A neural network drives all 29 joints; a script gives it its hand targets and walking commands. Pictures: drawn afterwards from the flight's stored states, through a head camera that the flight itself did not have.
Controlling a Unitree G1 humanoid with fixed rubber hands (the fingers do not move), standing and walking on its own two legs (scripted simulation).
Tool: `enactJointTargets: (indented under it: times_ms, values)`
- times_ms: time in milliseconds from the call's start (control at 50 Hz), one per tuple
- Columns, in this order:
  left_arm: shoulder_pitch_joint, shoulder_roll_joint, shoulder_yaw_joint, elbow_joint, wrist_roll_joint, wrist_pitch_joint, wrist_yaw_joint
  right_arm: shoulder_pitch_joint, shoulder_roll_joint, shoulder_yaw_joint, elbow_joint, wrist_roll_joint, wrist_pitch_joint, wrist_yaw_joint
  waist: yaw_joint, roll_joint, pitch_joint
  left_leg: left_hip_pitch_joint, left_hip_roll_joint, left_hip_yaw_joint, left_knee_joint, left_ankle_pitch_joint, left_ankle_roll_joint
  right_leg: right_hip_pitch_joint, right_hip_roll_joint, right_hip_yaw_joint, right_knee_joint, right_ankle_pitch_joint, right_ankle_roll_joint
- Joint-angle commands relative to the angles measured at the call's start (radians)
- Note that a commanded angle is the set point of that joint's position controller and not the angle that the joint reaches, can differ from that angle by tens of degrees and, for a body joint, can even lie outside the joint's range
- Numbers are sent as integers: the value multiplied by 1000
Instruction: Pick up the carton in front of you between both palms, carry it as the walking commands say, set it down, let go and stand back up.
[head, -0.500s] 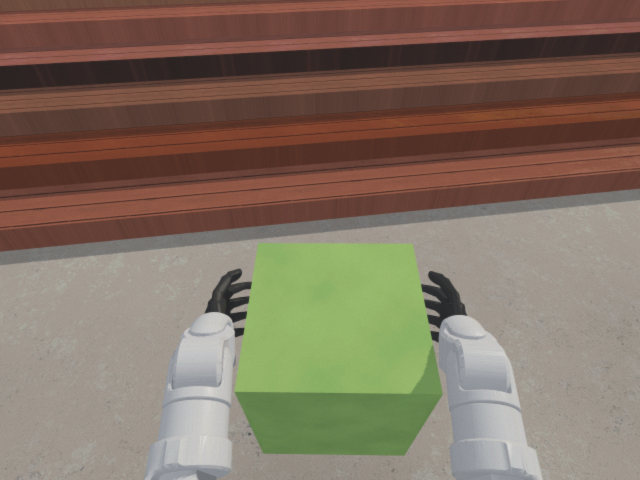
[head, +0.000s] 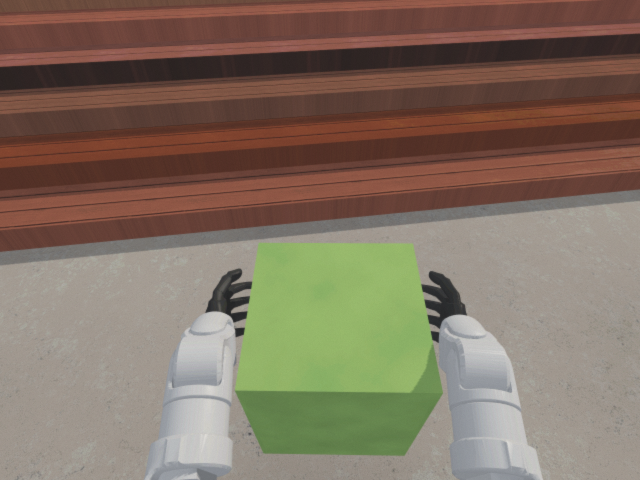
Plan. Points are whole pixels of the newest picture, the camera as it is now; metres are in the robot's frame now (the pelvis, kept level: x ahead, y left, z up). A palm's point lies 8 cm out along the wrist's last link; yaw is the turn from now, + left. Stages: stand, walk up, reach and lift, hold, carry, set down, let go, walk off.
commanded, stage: carry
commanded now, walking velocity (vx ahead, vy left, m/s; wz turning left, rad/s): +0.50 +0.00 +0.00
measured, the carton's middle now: (334, 353) +0.28 +0.00 -0.02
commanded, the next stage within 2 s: none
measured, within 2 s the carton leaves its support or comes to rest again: neither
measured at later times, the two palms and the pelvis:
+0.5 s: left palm (241, 233) +0.42 +0.14 +0.08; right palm (443, 240) +0.41 -0.16 +0.08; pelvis +0.15 +0.00 -0.01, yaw +1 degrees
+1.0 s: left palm (237, 150) +0.71 +0.19 +0.05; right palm (379, 150) +0.71 -0.10 +0.05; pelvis +0.44 +0.05 -0.01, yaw -1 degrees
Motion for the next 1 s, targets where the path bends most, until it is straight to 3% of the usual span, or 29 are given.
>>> enactJointTargets:
  times_ms: [0,20,80,120,160,180,220,240,260,280,340,400,440,460,480,500,520,560,580,620,720,800,840,860,880,900,920,940,980]
  values:
    - [-511,-891,-571,-61,-269,-24,-202,-537,883,579,-74,280,-27,218,5,-19,-190,-174,92,-36,-68,-442,21,-117,-109,61,-88,-470,-28]
    - [-523,-899,-592,-90,-280,-20,-199,-552,886,600,-103,294,-22,217,6,-22,-183,-220,81,-29,-55,-504,21,-125,-114,73,-90,-543,-35]
    - [-502,-895,-652,-160,-324,14,-182,-546,885,661,-168,340,14,204,14,-92,-286,-209,42,61,110,-209,6,-74,-175,140,-122,-377,-76]
    - [-473,-863,-692,-219,-346,62,-164,-527,875,712,-214,381,60,197,10,-138,-318,-211,7,128,112,-205,-1,-82,-219,199,-158,-447,-109]
    - [-483,-840,-725,-276,-376,124,-154,-533,856,742,-260,416,117,191,8,-107,-288,-134,26,120,17,-247,12,-191,-193,137,-123,-498,-95]
    - [-492,-829,-744,-305,-396,155,-150,-537,839,748,-276,429,147,186,6,-33,-260,-85,81,42,-60,-295,30,-265,-144,49,-35,-443,-64]
    - [-515,-820,-774,-338,-440,218,-147,-484,812,743,-285,442,208,172,-24,234,-216,105,326,-357,-245,-381,140,-565,-32,-145,334,-279,3]
    - [-520,-825,-796,-360,-471,245,-151,-463,796,751,-314,445,235,162,-27,223,-187,145,386,-443,-247,-249,195,-664,-54,-130,365,-306,-6]
    - [-529,-844,-818,-387,-505,268,-155,-468,795,764,-368,457,258,153,-29,169,-196,169,389,-415,-229,-111,218,-678,-76,-116,361,-308,-16]
    - [-523,-859,-827,-408,-530,286,-156,-482,798,775,-422,476,280,147,-31,129,-228,206,367,-343,-211,-21,207,-670,-75,-128,338,-298,-14]
    - [-437,-875,-831,-470,-551,334,-144,-452,824,814,-532,527,338,142,-30,164,-308,217,287,-150,-172,159,148,-553,-32,-196,227,-167,0]
    - [-348,-866,-817,-539,-529,377,-128,-367,840,821,-577,546,385,153,-23,174,-327,128,248,-30,-121,174,121,-369,-1,-252,62,-65,2]
    - [-294,-857,-810,-573,-511,398,-123,-308,846,822,-587,547,408,161,-7,97,-374,-109,198,87,46,193,74,31,7,-285,-58,61,-12]
    - [-263,-873,-799,-564,-510,411,-123,-310,834,812,-599,550,420,164,10,21,-425,-281,165,141,203,94,39,254,-99,-170,-61,-15,-36]
    - [-276,-832,-785,-578,-499,420,-121,-354,811,822,-631,567,438,169,24,-210,-456,-542,87,212,493,-173,-17,407,-376,257,-156,-209,-137]
    - [-310,-834,-774,-570,-500,426,-119,-428,787,830,-667,585,455,171,29,-262,-405,-710,39,147,657,-313,3,397,-497,473,-209,-230,-247]
    - [-353,-841,-776,-604,-513,432,-114,-475,790,838,-676,604,463,174,25,-166,-369,-744,112,80,757,-293,31,322,-497,451,-198,-213,-268]
    - [-417,-854,-783,-630,-538,449,-109,-495,802,827,-661,621,472,173,18,-34,-337,-699,174,65,738,-175,36,196,-427,278,-231,-199,-210]
    - [-432,-858,-787,-629,-548,456,-109,-484,810,820,-646,620,476,169,17,-37,-321,-663,180,78,663,-121,27,150,-394,195,-261,-173,-178]
    - [-418,-855,-791,-609,-564,471,-117,-446,819,806,-606,596,482,158,19,-77,-312,-617,153,126,541,-68,7,131,-344,69,-274,-50,-157]
    - [-385,-854,-796,-550,-578,482,-147,-370,846,781,-530,531,478,136,20,-130,-263,-570,97,221,235,71,-4,158,-271,-103,-235,224,-131]
    - [-374,-871,-799,-553,-569,467,-155,-386,867,793,-559,529,466,137,27,-174,-222,-453,74,276,110,157,18,142,-258,-169,-194,307,-99]
    - [-364,-878,-804,-563,-562,458,-156,-369,874,796,-564,529,458,142,16,-163,-250,-298,40,322,56,157,34,124,-246,-221,-67,440,-75]
    - [-356,-880,-807,-569,-558,455,-156,-345,875,793,-557,527,453,146,1,-124,-303,-123,-4,364,28,113,37,71,-210,-272,85,492,-49]
    - [-354,-872,-807,-573,-552,451,-158,-333,876,789,-549,522,448,151,-16,-72,-376,100,52,293,38,54,45,-64,-184,-279,269,377,-25]
    - [-373,-872,-823,-590,-556,454,-157,-321,857,785,-537,514,440,155,-27,149,-476,333,356,-173,-54,-149,154,-332,-110,-260,588,117,27]
    - [-376,-861,-826,-597,-558,452,-158,-313,879,789,-516,516,428,158,-24,308,-486,418,474,-473,-198,-112,243,-563,-1,-182,793,-260,33]
    - [-392,-882,-843,-588,-558,441,-159,-331,897,798,-538,531,419,160,-20,223,-459,386,466,-386,-178,6,235,-625,-71,-85,901,-254,-1]
    - [-397,-934,-851,-595,-565,413,-162,-365,955,822,-569,547,396,164,-18,55,-429,259,403,-193,-145,185,177,-602,-150,-58,849,-155,-29]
